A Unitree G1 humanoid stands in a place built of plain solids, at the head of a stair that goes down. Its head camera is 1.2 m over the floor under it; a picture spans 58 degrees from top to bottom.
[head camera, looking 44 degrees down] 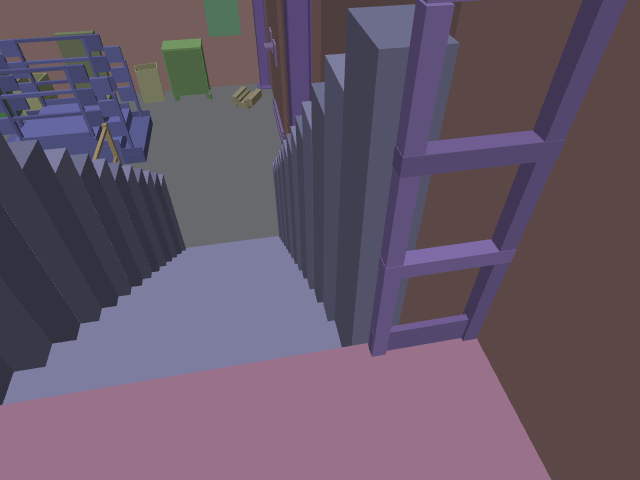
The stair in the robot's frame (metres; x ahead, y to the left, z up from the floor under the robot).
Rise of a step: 0.18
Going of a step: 0.23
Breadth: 1.19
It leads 11 degrees to the left of straight ahead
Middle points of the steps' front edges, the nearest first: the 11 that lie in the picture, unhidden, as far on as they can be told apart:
0.65 0.46 0.00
0.88 0.51 -0.18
1.11 0.55 -0.36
1.34 0.60 -0.55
1.57 0.64 -0.73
1.80 0.68 -0.91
2.03 0.73 -1.09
2.26 0.77 -1.28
2.48 0.82 -1.46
2.71 0.86 -1.64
2.94 0.91 -1.83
